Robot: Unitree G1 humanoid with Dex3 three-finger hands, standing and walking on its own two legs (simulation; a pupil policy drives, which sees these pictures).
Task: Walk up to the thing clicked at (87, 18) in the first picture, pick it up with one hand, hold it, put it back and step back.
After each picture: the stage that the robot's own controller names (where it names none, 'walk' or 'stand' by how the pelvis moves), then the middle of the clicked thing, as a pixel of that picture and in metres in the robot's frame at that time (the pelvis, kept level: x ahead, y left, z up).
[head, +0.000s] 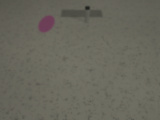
stand; (87, 15) +2.04 -0.08 -0.65
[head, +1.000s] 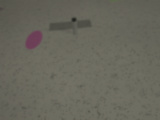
walk; (74, 26) +1.88 +0.22 -0.63
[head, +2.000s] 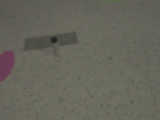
walk; (55, 47) +1.25 +0.34 -0.65
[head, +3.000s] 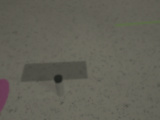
walk; (59, 86) +0.76 +0.23 -0.65
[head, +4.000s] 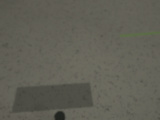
walk; out of the picture +0.42 +0.15 -0.62
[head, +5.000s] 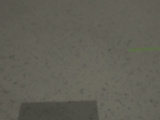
stand; out of the picture +0.31 +0.12 -0.65
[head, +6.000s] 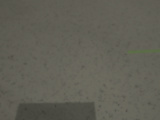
stand; out of the picture +0.31 +0.13 -0.66
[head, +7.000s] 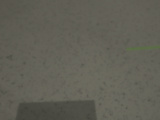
stand; out of the picture +0.30 +0.13 -0.66
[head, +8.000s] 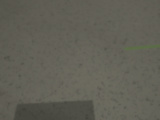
stand; out of the picture +0.30 +0.14 -0.66
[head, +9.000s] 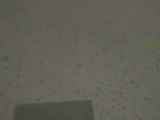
stand; out of the picture +0.30 +0.14 -0.66
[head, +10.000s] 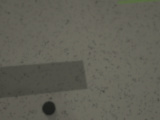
go down; (50, 111) +0.33 +0.15 -0.51
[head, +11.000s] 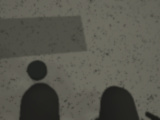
go down; (39, 77) +0.38 +0.19 -0.25
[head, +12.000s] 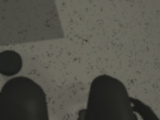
close in; (12, 71) +0.37 +0.21 -0.18
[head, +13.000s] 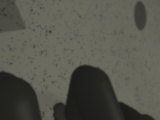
close; out of the picture +0.36 +0.22 -0.15
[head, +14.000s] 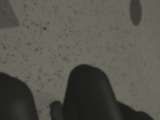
close; out of the picture +0.40 +0.24 -0.15
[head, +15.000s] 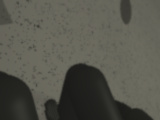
lift; out of the picture +0.38 +0.22 -0.15
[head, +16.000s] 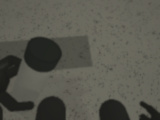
lift; (30, 81) +0.31 +0.17 +0.05
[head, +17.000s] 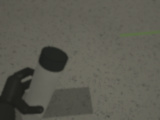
hold; (42, 88) +0.30 +0.13 +0.07
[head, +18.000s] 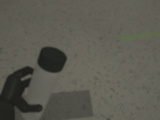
hold; (41, 87) +0.30 +0.14 +0.08
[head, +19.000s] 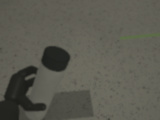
crouch; (45, 86) +0.31 +0.13 +0.07
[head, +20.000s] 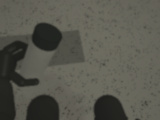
crouch; (35, 62) +0.39 +0.15 -0.01
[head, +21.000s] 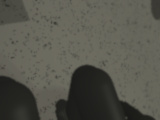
lower; out of the picture +0.40 +0.25 -0.15
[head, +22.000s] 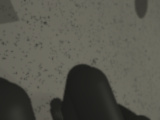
lower; out of the picture +0.41 +0.24 -0.15
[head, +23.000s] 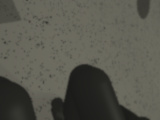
lower; out of the picture +0.41 +0.24 -0.15
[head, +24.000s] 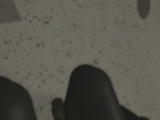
lower; out of the picture +0.41 +0.24 -0.15
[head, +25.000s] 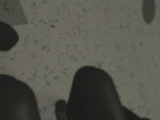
loosen; out of the picture +0.38 +0.21 -0.15
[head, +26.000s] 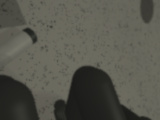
withdraw; (7, 51) +0.46 +0.13 -0.25
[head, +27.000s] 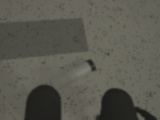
walk; (73, 74) +0.44 +0.04 -0.38
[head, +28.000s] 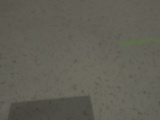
stand; out of the picture +0.31 -0.03 -0.68
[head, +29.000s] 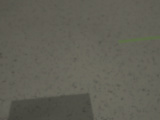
stand; out of the picture +0.31 -0.02 -0.69
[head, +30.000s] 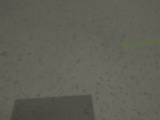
stand; out of the picture +0.29 -0.04 -0.71
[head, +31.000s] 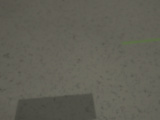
stand; out of the picture +0.30 -0.05 -0.74
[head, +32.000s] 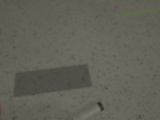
walk; (88, 113) +0.43 -0.04 -0.72
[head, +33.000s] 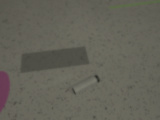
walk; (86, 84) +0.72 -0.03 -0.72
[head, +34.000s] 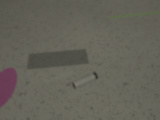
stand; (85, 80) +0.91 -0.01 -0.73
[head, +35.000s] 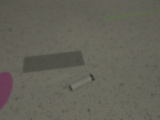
stand; (81, 82) +0.89 -0.01 -0.75
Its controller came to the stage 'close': yes
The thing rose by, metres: 0.72
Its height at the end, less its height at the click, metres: -0.09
